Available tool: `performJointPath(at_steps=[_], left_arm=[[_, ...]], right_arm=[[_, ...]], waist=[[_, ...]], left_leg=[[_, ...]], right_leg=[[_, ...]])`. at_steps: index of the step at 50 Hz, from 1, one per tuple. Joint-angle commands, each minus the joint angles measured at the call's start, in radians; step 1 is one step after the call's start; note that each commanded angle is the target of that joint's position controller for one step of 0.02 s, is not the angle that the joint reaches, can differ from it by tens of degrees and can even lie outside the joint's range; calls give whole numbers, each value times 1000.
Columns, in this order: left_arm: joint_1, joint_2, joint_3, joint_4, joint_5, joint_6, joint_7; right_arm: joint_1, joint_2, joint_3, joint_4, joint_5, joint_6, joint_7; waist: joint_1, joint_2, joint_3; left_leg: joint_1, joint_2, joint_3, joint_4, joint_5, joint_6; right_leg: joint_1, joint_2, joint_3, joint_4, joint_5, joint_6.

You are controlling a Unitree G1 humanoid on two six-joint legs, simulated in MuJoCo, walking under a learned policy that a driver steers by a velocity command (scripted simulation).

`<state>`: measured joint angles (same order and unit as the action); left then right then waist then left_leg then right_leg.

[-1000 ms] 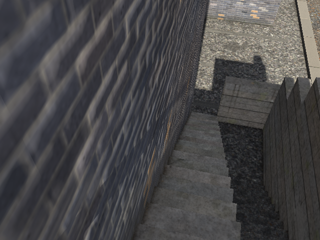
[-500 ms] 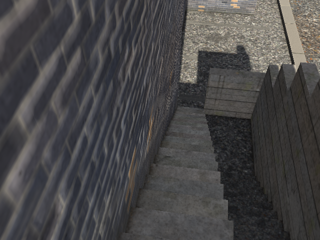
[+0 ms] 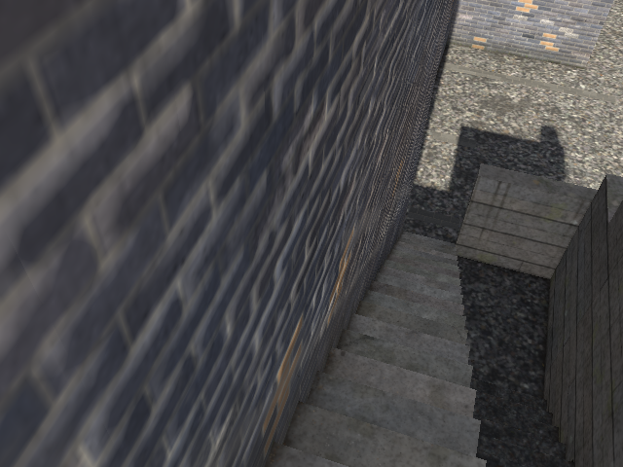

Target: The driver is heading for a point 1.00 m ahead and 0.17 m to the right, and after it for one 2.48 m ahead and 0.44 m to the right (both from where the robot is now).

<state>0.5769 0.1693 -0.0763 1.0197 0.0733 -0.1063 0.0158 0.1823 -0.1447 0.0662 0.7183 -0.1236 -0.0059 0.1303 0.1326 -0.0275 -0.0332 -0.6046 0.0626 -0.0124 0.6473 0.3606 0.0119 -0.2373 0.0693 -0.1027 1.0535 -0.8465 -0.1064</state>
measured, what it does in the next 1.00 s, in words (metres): goes down: left foot 0.19 m lower, then right foot 0.20 m lower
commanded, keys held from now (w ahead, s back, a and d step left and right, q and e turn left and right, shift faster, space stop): w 0.68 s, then s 0.32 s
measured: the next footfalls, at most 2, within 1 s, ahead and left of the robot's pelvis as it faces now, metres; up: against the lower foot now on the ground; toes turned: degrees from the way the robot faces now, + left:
left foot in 0.08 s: +0.15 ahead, +0.12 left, -0.19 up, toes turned +4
right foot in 0.52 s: +0.36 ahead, -0.14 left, -0.39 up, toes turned -3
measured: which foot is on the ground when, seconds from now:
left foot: up 0.00-0.06, down 0.08-0.52, up 0.54-0.96, down 0.98-1.00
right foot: down 0.00-0.08, up 0.10-0.50, down 0.52-1.00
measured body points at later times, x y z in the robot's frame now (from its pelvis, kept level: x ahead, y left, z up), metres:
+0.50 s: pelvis +0.25 -0.04 -0.24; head +0.24 -0.04 +0.21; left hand +0.35 +0.21 -0.37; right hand +0.25 -0.27 -0.38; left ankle +0.12 +0.11 -0.83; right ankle +0.34 -0.15 -0.97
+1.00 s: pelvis +0.39 -0.09 -0.37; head +0.39 -0.09 +0.08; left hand +0.33 +0.12 -0.53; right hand +0.48 -0.32 -0.50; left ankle +0.53 +0.06 -1.05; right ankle +0.32 -0.14 -1.03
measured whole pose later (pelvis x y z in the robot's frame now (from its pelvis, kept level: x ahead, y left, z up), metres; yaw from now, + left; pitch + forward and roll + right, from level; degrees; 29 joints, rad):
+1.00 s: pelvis +0.39 -0.09 -0.37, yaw -1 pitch -1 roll +1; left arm 0.45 0.17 -0.04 1.05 0.02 -0.09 0.01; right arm 0.24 -0.18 -0.02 0.90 -0.06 -0.04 0.07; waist 0.07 -0.03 0.01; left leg -0.63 0.04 -0.04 0.85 0.31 -0.03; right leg -0.35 0.07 -0.09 1.04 -0.68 -0.12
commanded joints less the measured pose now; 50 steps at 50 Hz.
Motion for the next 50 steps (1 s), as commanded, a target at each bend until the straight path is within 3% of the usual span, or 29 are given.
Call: performJointPath(at_steps=[1, 2, 3, 4, 5, 6, 8, 9, 10, 12, 14, 17, 22, 25, 26, 27, 28, 29, 33, 37, 38, 41, 42, 43, 45, 47, 48, 49, 50], left_arm=[[40, 140, 42, -11, -21, 9, 0], [7, 148, 41, -4, 16, 11, -18], [-20, 136, 45, 3, -52, 20, -19], [92, 155, 45, 67, -36, 33, -61], [109, 95, 61, 50, -7, 41, -113], [15, 129, 64, -48, -19, 14, -120], [-256, 88, 19, -237, -52, -6, -91], [-299, 115, 24, -294, -17, -8, -53], [-278, 130, 20, -255, -7, -1, -27], [-84, 149, 58, -108, 8, 35, -52], [-51, 108, 54, -96, 30, 40, -94], [-253, 181, 63, -166, -9, 27, -55], [-246, 147, 66, -182, -25, 36, -57], [-84, 197, 93, -124, -58, 27, -45], [107, 315, 140, -19, -71, 8, -51], [237, 417, 176, 0, -28, -16, -72], [227, 498, 200, -45, -27, -19, -83], [265, 463, 202, -41, 19, -15, -82], [58, 95, 71, 24, 22, 8, -51], [19, 159, 52, 21, -11, -74, 2], [-134, 163, 81, 17, -91, -28, -31], [-100, 168, 87, 74, -99, -8, -52], [-162, 219, 73, -20, -40, -20, -32], [-140, 227, 85, 13, -14, -8, -10], [37, 138, 56, 63, -7, 4, 10], [28, 68, 34, 59, -43, -7, 17], [30, 129, 83, 46, -48, 37, 5], [-36, 79, 42, 9, -43, 20, -2], [-37, -28, 9, 3, -90, 24, -22]], right_arm=[[-165, -52, 1, -108, 6, -21, 9], [25, -77, -13, -69, -12, -23, 4], [197, -121, -41, -2, 15, -31, -3], [471, -126, -70, 70, -37, -30, -12], [609, -231, -112, 99, -19, -23, -7], [600, -258, -117, 108, 16, -42, 11], [410, -210, -100, 105, 46, -64, 8], [200, -148, -78, 50, 77, -92, -2], [58, 4, -34, 30, 59, -125, -17], [30, -115, -74, 37, 89, -127, -21], [127, -192, -100, 63, 61, -128, -32], [240, -94, -64, 90, 76, -132, -93], [168, -198, -90, 21, 46, -75, -66], [-40, -233, -78, 5, 42, -48, -56], [74, -237, -71, 76, 9, -27, -21], [389, -106, -59, 138, 10, -50, 12], [403, -113, -82, 98, 45, -59, 7], [224, -188, -107, 27, 76, -60, -2], [287, 12, -43, 58, 68, -43, -29], [142, -26, -44, 40, 85, -20, -5], [44, -38, -74, 67, 127, 9, -147], [213, -41, -90, 196, 151, 43, -232], [191, -47, -64, 142, -4, 20, -53], [186, -55, -81, 170, -12, 4, 0], [73, -12, -72, 129, 45, -33, 12], [10, -50, -79, 92, 52, -56, -24], [-22, -74, -110, 152, 131, -52, -148], [-21, -74, -70, 69, 47, -51, -65], [20, -38, -61, 118, 62, -55, -41]], waist=[[2, 16, 176], [-88, -22, 132], [-149, 149, 118], [-257, 211, 38], [-239, 261, -143], [-225, 124, -311], [-211, 41, -214], [-136, 28, -98], [-64, -22, 33], [-1, 66, 116], [-9, 59, 106], [-159, 81, 27], [-148, 112, 132], [-42, 65, 155], [-19, -66, 21], [-77, -355, -235], [-87, -323, -227], [32, -194, -175], [-200, 9, 154], [-159, 53, 96], [-212, 238, 67], [-184, -117, 2], [-173, -294, 212], [-132, -142, 165], [-59, -93, 167], [-58, -70, 62], [-6, 2, 53], [-45, -92, 125], [-58, 55, 82]], left_leg=[[55, -12, 32, -279, -84, 14], [278, 7, 14, -143, -25, 18], [347, 9, 22, -591, 53, 40], [693, 47, 95, -582, 230, 102], [1193, 182, -70, -7, 719, 273], [1269, 284, -169, 90, 790, 390], [1164, 363, -271, -52, 292, 368], [847, 353, -323, -113, -149, 346], [454, 294, -241, -172, -301, 275], [-104, 123, -63, -144, -374, 266], [-249, 113, -92, -86, -340, 269], [263, 136, -205, 162, -703, 185], [-167, 68, -131, 228, -950, 160], [88, 116, -189, 572, -855, 63], [81, 63, -180, 853, -751, 43], [-179, -152, -14, 1372, -1141, -65], [-552, -219, 23, 1711, -1258, -111], [-776, -194, -27, 1772, -1219, -125], [-743, 57, -194, 1397, -483, 40], [-592, 38, -45, 998, -129, -20], [-150, 49, 23, 481, -101, -53], [-26, 11, 42, 335, 101, -14], [-124, 4, -67, 440, 137, -8], [-188, -46, -58, 363, 117, -7], [-321, -20, -95, 266, 93, -27], [-338, 5, -98, 193, -134, -82], [-226, 1, -14, 83, -239, -82], [-267, 43, -103, 157, -245, -88], [-106, 64, -121, -23, -155, -87]], right_leg=[[25, -188, 344, -146, 613, -144], [-54, -173, 335, 56, 735, -113], [5, -86, 309, 253, 609, -80], [-142, 20, 207, 651, 408, -4], [-643, 87, 201, 1059, 70, 83], [-785, 69, 196, 1101, 79, 123], [-1098, -65, 165, 1082, 122, 163], [-1077, -147, 250, 747, 326, 173], [-898, -260, 325, 411, 580, 156], [-378, -187, 193, 166, 868, 166], [-242, -127, 114, 299, 957, 156], [-642, -217, 304, -253, 1288, 190], [-91, -95, 50, -255, 1125, 193], [-29, -191, 136, -861, 1070, 152], [294, -204, 75, -873, 1335, 95], [743, -300, 105, -325, 2128, -147], [815, -366, 311, -259, 2381, -280], [803, -425, 423, -292, 2221, -286], [-49, -448, 550, -581, 751, -115], [-277, -305, 384, -612, 751, -104], [-350, -269, 332, -636, 1049, -25], [-83, -199, 175, -553, 1091, 9], [-306, -226, 162, -457, 709, -32], [-202, -219, 177, -411, 605, -47], [1, -266, 323, -319, 783, -49], [133, -277, 378, -182, 983, -35], [226, -289, 398, -309, 1316, -78], [65, -273, 441, -109, 1064, -52], [-5, -240, 394, -91, 1072, 9]])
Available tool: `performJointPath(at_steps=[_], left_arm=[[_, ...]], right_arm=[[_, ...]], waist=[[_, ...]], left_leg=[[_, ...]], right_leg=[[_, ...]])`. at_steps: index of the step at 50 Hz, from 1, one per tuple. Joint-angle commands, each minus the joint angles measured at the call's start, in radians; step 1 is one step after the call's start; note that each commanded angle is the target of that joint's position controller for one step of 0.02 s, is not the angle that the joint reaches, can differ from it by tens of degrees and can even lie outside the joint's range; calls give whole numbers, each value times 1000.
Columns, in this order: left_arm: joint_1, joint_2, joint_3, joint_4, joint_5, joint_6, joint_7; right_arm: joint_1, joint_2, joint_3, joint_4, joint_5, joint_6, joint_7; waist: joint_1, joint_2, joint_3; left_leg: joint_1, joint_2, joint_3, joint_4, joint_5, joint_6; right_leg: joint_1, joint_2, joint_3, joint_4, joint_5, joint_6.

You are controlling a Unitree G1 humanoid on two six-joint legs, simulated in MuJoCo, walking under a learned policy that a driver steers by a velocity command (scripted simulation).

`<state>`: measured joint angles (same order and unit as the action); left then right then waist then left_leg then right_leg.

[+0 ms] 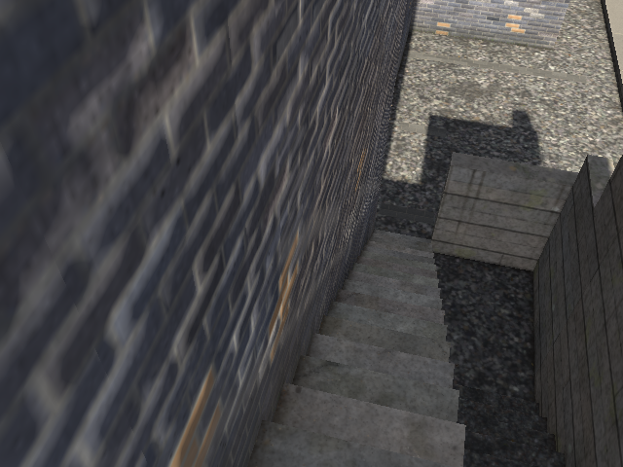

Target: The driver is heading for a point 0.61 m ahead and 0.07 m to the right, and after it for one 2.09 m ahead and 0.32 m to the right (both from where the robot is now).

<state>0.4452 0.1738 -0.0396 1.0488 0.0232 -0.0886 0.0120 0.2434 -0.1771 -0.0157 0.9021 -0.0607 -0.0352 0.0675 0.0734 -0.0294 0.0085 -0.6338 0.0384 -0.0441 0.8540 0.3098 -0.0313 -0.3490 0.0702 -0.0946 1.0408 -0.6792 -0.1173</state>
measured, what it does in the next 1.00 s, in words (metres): goes down: left foot 0.19 m lower, then right foot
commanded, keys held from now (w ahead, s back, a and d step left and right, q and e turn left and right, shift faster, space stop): s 0.08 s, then w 0.92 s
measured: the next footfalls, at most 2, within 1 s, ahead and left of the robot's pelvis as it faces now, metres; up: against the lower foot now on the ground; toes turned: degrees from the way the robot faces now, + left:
left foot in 0.44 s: +0.22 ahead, +0.14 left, -0.17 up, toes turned +3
right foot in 0.74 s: +0.28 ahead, -0.11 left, -0.17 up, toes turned -1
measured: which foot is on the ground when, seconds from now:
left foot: down 0.00-0.22, up 0.24-0.42, down 0.44-0.76, up 0.78-1.00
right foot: down 0.00-0.44, up 0.46-0.72, down 0.74-1.00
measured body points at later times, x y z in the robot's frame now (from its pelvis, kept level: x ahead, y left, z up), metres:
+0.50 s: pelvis +0.14 +0.02 -0.09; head +0.16 +0.02 +0.36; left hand +0.06 +0.27 -0.23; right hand +0.26 -0.18 -0.22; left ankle +0.18 +0.12 -0.83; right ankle +0.00 -0.07 -0.59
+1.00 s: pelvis +0.30 -0.04 -0.23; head +0.32 -0.02 +0.22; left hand +0.16 +0.18 -0.37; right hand +0.52 -0.22 -0.32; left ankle +0.45 +0.11 -0.82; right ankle +0.24 -0.11 -0.86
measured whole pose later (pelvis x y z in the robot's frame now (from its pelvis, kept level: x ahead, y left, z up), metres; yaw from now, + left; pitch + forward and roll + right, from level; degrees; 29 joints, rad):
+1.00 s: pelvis +0.30 -0.04 -0.23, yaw -1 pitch +2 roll +0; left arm 0.60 0.21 -0.06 1.04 0.07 -0.13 0.03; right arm 0.04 -0.16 0.00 0.73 -0.12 -0.04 0.13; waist 0.13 -0.04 -0.01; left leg -0.99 0.02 -0.05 1.32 0.29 0.01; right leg -0.52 0.06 -0.05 1.26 -0.78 -0.10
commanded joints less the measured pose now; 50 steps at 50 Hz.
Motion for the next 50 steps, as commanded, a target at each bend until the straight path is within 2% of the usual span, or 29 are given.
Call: performJointPath(at_steps=[1, 3, 4, 5, 6, 7, 8, 12, 15, 18, 20, 22, 24, 25, 27, 29, 30, 32, 34, 36, 37, 38, 39, 40, 43, 45, 46, 47, 50], left_arm=[[116, 98, 34, -32, 8, 51, -21], [22, 118, 41, -63, 19, 69, -28], [56, 116, 47, -36, 4, 69, -18], [98, 90, 41, -26, 4, 80, -9], [64, 207, 34, -108, 34, 43, -6], [93, 156, 42, -66, 16, 23, 15], [137, 172, 44, -30, 31, 21, 6], [92, 125, 37, -61, 40, -7, -2], [93, 183, 46, -29, 47, -3, -4], [50, 158, 39, -42, 29, -3, 0], [4, 216, 44, -28, 17, 17, -22], [99, 149, 26, 15, 29, 39, -97], [-51, 115, 27, -168, 23, 6, -85], [-74, 104, -13, -188, 16, -3, -74], [19, 121, -18, -140, 9, 15, -58], [124, 128, -1, -90, 102, 34, -84], [101, 114, -1, -106, 97, 37, -100], [198, 68, -7, -100, 98, 18, -92], [173, 180, 37, -105, 83, -5, -48], [33, 199, 39, -158, 24, -26, -6], [154, 228, 53, -107, -11, -51, 12], [118, 350, 73, -115, -62, -87, 17], [210, 390, 87, -110, -53, -97, 15], [410, 310, 60, -66, -22, -108, 18], [275, 170, 33, -61, 2, -71, -15], [118, 84, 5, -55, 63, -34, -14], [27, 90, 1, -79, 62, -36, -10], [13, 52, -17, -90, 55, -52, 10], [27, 124, -30, -123, 58, -73, 47]], right_arm=[[1, -104, -37, -11, 113, -19, -102], [-47, -140, -47, -1, 127, 10, -147], [-59, -72, -27, 27, 86, 15, -128], [-68, -65, -24, 31, 83, 22, -129], [-159, -109, -9, -99, -37, 21, -9], [-203, -104, -7, -85, -80, 21, 43], [-172, -67, 6, -83, -88, 32, 64], [-235, -72, 30, -124, -24, 20, 71], [-204, -43, 58, -154, -61, 33, 79], [-220, -26, 81, -194, -42, 33, 81], [-11, -62, 64, -132, -22, 26, 80], [426, -151, 9, 0, -40, 11, 69], [363, -327, -57, 17, 0, 9, 81], [134, -195, -9, -65, -15, -17, 91], [52, 31, 46, -83, -22, -49, 70], [57, 6, 41, -87, 2, -71, 25], [-1, -79, 22, -95, 6, -80, 26], [-21, -198, -18, -88, -69, -75, 37], [-116, -236, -31, -126, -54, -94, 50], [-134, -221, -36, -139, -33, -95, 43], [-132, -215, -44, -144, -52, -82, 49], [-3, -131, -41, -177, -52, -61, 56], [-81, -128, -42, -225, -21, -62, 67], [-213, -87, -41, -237, -18, -74, 41], [-152, -42, -30, -192, -23, -60, 19], [-40, -6, 1, -144, -59, -15, 35], [1, -11, 4, -145, -54, 0, 51], [-19, -40, 4, -147, -79, 5, 66], [-149, -49, 21, -212, -58, 6, 81]], waist=[[21, 56, -58], [-5, 92, 59], [33, 100, 114], [52, 67, 153], [65, -124, 228], [94, 16, 175], [70, -22, 159], [68, 12, 97], [45, -53, 47], [49, 19, 68], [-51, 60, 16], [-185, 243, -132], [-145, 199, -219], [-102, -6, -143], [-42, -98, -57], [22, 39, 36], [27, 77, 22], [95, 170, 45], [101, 121, 74], [50, 148, 76], [75, 78, 41], [-19, -197, 3], [82, -391, 27], [184, -147, 32], [71, 44, 46], [-64, -24, 81], [-123, -11, 81], [-101, -21, 68], [-26, 9, 25]], left_leg=[[50, 31, 79, -387, -5, -11], [192, 20, 102, -323, -61, -14], [175, -42, 145, -303, -101, -35], [88, -23, 132, -342, -97, -39], [-81, 4, -23, -177, -106, -6], [-96, 22, 8, -393, -68, 12], [-5, 13, 50, -385, 16, 11], [120, -22, 50, -387, -44, -3], [248, -17, 84, -372, -174, -3], [267, 1, 44, -576, -205, -1], [530, 4, 88, -735, 8, 32], [1093, 157, 30, -547, 458, 194], [1247, 416, -470, -459, -176, 460], [1049, 397, -323, -514, -269, 381], [587, 161, 11, -483, -308, 279], [65, 101, 15, -458, -407, 305], [-34, 48, 91, -440, -487, 261], [-313, 160, -44, -368, -609, 248], [-241, 178, -48, -260, -654, 257], [-20, 194, -92, -141, -590, 239], [33, 158, -106, 18, -529, 235], [-52, -40, 47, 303, -554, 146], [-297, -155, 127, 742, -989, 70], [-587, -175, -118, 897, -972, 54], [-797, -62, -185, 803, -617, 11], [-556, 9, -119, 712, -314, 55], [-351, -2, -42, 715, -232, 58], [-332, 11, -48, 597, 2, 42], [17, -24, 90, 196, 186, 34]], right_leg=[[223, -187, 242, -213, 958, 42], [69, -151, 270, -262, 1026, 77], [70, -169, 312, -271, 1005, 38], [126, -147, 276, -318, 969, 39], [111, -177, 251, -201, 810, 88], [178, -132, 214, -162, 541, 67], [108, -131, 208, -194, 384, 5], [-6, -136, 293, -226, 327, -23], [-63, -138, 333, -187, 263, -99], [1, -126, 425, -89, 318, -125], [-71, -104, 423, 107, 371, -109], [-392, 27, 208, 728, 105, 84], [-890, 8, 110, 943, -100, 161], [-903, -66, 176, 894, -58, 166], [-684, -202, 206, 595, 222, 103], [-361, -166, 127, 321, 666, 99], [-226, -150, 106, 129, 748, 109], [122, -111, 86, 299, 818, 123], [103, -100, 47, 242, 534, 158], [44, -67, -6, -27, 396, 169], [134, -27, -39, -147, 397, 167], [197, -94, 185, -297, 759, 8], [162, -255, 652, -482, 742, -231], [368, -353, 853, -409, 853, -312], [281, -352, 812, -194, 575, -268], [-104, -276, 639, -253, 343, -216], [-376, -240, 556, -273, 244, -209], [-396, -179, 467, -199, 119, -173], [-558, -123, 259, -117, -43, -124]])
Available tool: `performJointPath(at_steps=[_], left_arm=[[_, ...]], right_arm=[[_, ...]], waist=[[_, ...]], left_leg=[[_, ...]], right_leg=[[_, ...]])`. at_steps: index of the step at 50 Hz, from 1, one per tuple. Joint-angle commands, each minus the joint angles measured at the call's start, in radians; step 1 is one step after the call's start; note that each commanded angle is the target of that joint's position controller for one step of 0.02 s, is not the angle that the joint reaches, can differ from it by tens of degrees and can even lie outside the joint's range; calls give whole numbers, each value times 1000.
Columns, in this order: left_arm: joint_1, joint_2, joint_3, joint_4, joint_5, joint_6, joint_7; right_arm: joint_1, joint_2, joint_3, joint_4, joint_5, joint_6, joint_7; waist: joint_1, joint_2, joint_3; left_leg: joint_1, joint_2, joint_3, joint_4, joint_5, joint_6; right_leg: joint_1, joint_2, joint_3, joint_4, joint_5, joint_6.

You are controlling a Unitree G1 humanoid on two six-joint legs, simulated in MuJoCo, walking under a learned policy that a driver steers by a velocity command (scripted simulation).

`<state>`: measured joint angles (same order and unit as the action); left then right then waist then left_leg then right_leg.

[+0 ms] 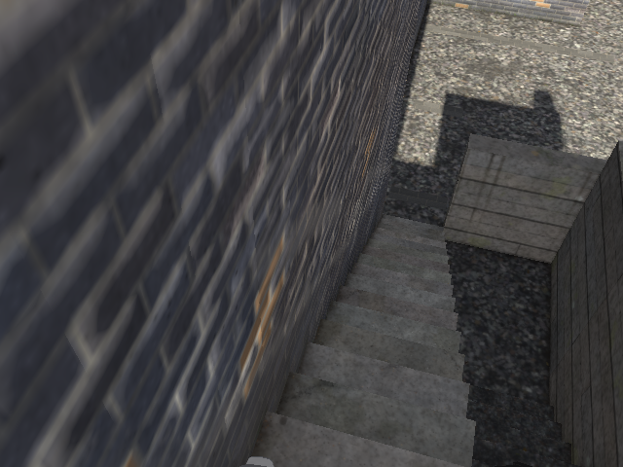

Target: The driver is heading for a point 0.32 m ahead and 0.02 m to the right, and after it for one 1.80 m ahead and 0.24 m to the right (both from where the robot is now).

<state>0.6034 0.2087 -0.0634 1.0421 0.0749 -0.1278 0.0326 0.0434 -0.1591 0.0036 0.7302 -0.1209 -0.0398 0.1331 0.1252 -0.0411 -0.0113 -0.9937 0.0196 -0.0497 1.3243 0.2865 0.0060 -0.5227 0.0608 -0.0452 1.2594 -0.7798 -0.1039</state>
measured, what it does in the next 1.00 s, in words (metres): goes down: left foot 0.19 m lower, then right foot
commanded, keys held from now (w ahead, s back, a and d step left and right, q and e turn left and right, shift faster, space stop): w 0.14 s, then no key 0.86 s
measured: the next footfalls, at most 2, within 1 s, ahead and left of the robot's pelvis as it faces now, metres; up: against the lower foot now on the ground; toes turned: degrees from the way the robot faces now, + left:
left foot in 0.16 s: +0.19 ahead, +0.11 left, -0.19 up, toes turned +3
right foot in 0.42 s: +0.24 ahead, -0.11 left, -0.19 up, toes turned +0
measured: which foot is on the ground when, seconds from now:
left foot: up 0.00-0.14, down 0.16-1.00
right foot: down 0.00-0.16, up 0.18-0.40, down 0.42-1.00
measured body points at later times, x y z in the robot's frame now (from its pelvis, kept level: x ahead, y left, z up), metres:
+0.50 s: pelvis +0.18 +0.00 -0.14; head +0.19 +0.00 +0.31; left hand +0.26 +0.22 -0.28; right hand +0.32 -0.21 -0.27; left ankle +0.16 +0.12 -0.83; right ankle +0.21 -0.11 -0.81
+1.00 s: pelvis +0.20 -0.01 -0.10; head +0.22 -0.01 +0.35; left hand +0.36 +0.24 -0.21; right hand +0.35 -0.22 -0.22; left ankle +0.15 +0.11 -0.83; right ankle +0.21 -0.11 -0.82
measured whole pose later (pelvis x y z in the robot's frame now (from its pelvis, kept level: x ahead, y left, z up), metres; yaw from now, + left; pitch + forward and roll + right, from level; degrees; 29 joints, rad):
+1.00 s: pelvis +0.20 -0.01 -0.10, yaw +1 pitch +1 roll -2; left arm 0.06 0.24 -0.02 0.86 0.00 -0.09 -0.03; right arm 0.13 -0.23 0.03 0.80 -0.02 -0.02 0.14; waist 0.02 0.05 0.02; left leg -0.28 0.06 0.02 0.68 -0.43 -0.01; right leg -0.35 0.04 -0.06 0.66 -0.24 -0.01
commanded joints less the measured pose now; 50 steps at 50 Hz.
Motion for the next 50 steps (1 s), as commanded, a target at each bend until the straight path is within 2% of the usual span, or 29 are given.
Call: performJointPath(at_steps=[1, 2, 4, 5, 6, 7, 8, 9, 10, 11, 12, 13, 14, 15, 16, 17, 18, 21, 22, 23, 24, 26, 27, 29, 30, 31, 34, 45, 50], left_arm=[[-105, 117, -7, -101, 30, -28, 7], [-69, 154, 5, -90, 37, -21, -15], [-122, 206, 18, -125, 12, -17, -27], [-219, 269, 40, -163, -11, -9, -27], [-137, 262, 50, -132, -40, 10, -32], [-61, 215, 42, -90, -34, 29, -49], [33, 180, 44, -31, 11, 40, -94], [90, 118, 50, -33, 19, 43, -132], [61, 100, 40, -90, -10, 33, -119], [-116, 86, 20, -208, -28, 15, -103], [-264, 97, 13, -279, -15, 13, -62], [-287, 70, -5, -278, -7, 23, -45], [-232, 62, -7, -254, -28, 28, -43], [-41, 95, 16, -148, -30, 40, -58], [-59, 67, 26, -106, -12, 59, -87], [7, 18, 16, -84, 23, 58, -125], [28, 40, 34, -87, 6, 46, -132], [-126, 111, 52, -169, -76, 12, -81], [-270, 156, 28, -231, -127, 4, -74], [-404, 185, 24, -270, -115, 8, -80], [-425, 175, 19, -271, -96, 7, -79], [-440, 187, 23, -278, -80, 10, -71], [-468, 258, 48, -273, -67, 13, -70], [-448, 188, 37, -267, -76, 16, -59], [-456, 180, 36, -268, -88, 18, -62], [-398, 146, 37, -252, -67, 19, -64], [-474, 119, 34, -268, -70, 22, -75], [-551, 159, 66, -247, -79, 20, -58], [-551, 125, 63, -220, -71, 29, -58]], right_arm=[[-12, -50, 12, -82, 22, 8, 12], [-25, -34, 25, -104, 32, 7, 15], [8, -84, 34, -91, -19, -3, 7], [84, -135, 19, -64, -18, -1, 6], [57, -186, 3, -57, 14, -5, 4], [190, -178, -1, -18, 13, -17, -3], [358, -217, -30, 36, 2, -24, -18], [523, -252, -45, 70, -17, -13, -16], [596, -252, -55, 74, 1, -18, 16], [492, -276, -61, 46, 30, -38, 26], [304, -164, -22, -2, 67, -72, 12], [245, -39, 14, 18, 70, -93, -10], [125, 39, 50, 3, 74, -99, -6], [126, -13, 33, 1, 106, -96, -17], [141, -116, 3, 16, 113, -84, -20], [125, -168, -3, 37, 74, -76, -30], [76, -203, -14, 11, 79, -80, -25], [-17, -143, 23, -12, 123, -82, 22], [78, -96, 23, -26, 151, -62, 26], [167, -119, 12, -23, 162, -49, 24], [122, -125, 15, -16, 163, -42, 23], [110, -154, 3, -4, 128, -33, 8], [115, -203, -11, -4, 118, -31, -3], [37, -125, 16, -32, 113, -32, 8], [61, -119, 10, -21, 120, -23, 6], [47, -111, 22, -17, 122, -21, -1], [33, -107, 27, -35, 113, 6, -6], [29, -158, 13, -24, 106, 7, -1], [54, -172, 7, 8, 102, 6, 8]], waist=[[-63, -39, 31], [-38, -63, 49], [-50, -57, 98], [-88, -39, 113], [-44, 59, 122], [-87, 82, 84], [-116, 152, 14], [-126, 248, -174], [-173, 221, -259], [-170, 199, -223], [-139, 46, -135], [-102, -61, -95], [-15, -24, -29], [23, -35, 22], [14, 29, 23], [64, 111, 1], [69, 81, 2], [50, 62, -51], [-71, -77, -97], [-159, -137, -77], [-138, -76, -55], [-145, 16, -75], [-159, 65, -62], [-121, 56, -96], [-141, 39, -76], [-102, 77, -116], [-126, 46, -103], [-101, 57, -111], [-83, 72, -100]], left_leg=[[653, -48, 169, -293, 54, -24], [714, -59, 161, -300, -61, -40], [693, -23, 66, -447, -77, -22], [587, 19, 8, -673, -102, 7], [544, 25, -11, -1018, -188, 21], [725, -2, 67, -1142, -49, 28], [930, 31, 39, -1148, 19, 100], [1305, 150, -70, -661, 439, 274], [1494, 263, -260, -599, 576, 420], [1442, 379, -503, -777, 187, 475], [1267, 374, -439, -790, -52, 412], [1078, 302, -314, -739, -184, 336], [732, 264, -273, -750, -173, 291], [408, 153, -140, -709, -284, 267], [226, 55, -29, -749, -262, 221], [-4, 38, -49, -680, -161, 194], [17, 53, -34, -654, -65, 190], [355, 118, -175, -559, 11, 113], [502, 50, -149, -582, -173, 40], [553, 6, -35, -602, -365, -3], [590, -18, 27, -568, -431, -33], [683, -25, 46, -578, -325, -36], [736, -24, 41, -593, -231, -11], [793, -3, 32, -600, -124, -10], [792, -7, 33, -649, -135, -20], [837, 11, 51, -607, -171, -22], [806, 27, 43, -622, -237, -48], [778, 69, 46, -666, -190, -28], [699, 91, 24, -706, -238, 9]], right_leg=[[-562, -99, 144, -352, -76, -112], [-560, -111, 173, -345, -184, -123], [-361, -160, 310, -270, -130, -127], [-123, -209, 402, -230, 1, -124], [94, -182, 448, -181, 13, -127], [154, -118, 382, 12, 117, -108], [112, -61, 280, 306, 331, -49], [-236, 8, 182, 734, 138, 32], [-602, 96, 154, 1032, 21, 104], [-791, 46, 125, 894, 71, 146], [-842, -61, 197, 649, 248, 180], [-788, -158, 241, 341, 452, 182], [-559, -229, 239, 147, 497, 192], [-264, -228, 191, -73, 751, 199], [19, -175, 58, -140, 742, 205], [305, -124, 10, 82, 932, 181], [307, -98, -11, 69, 853, 185], [256, -160, 56, -288, 793, 226], [181, -209, 138, -461, 1081, 177], [86, -200, 186, -533, 1006, 113], [46, -200, 197, -586, 941, 108], [55, -166, 165, -584, 949, 92], [22, -144, 134, -555, 946, 89], [47, -136, 111, -577, 946, 122], [55, -128, 124, -587, 948, 115], [76, -150, 119, -669, 905, 146], [131, -135, 117, -693, 946, 142], [240, -112, 90, -706, 893, 139], [302, -91, 56, -676, 860, 146]])
Velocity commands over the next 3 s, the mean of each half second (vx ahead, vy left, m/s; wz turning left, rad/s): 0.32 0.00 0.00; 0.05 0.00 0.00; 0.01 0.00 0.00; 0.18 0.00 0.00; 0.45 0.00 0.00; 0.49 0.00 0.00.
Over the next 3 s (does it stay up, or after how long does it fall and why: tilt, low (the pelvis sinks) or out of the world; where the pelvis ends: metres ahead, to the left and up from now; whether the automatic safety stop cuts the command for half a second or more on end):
stays up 0.59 -0.11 -0.50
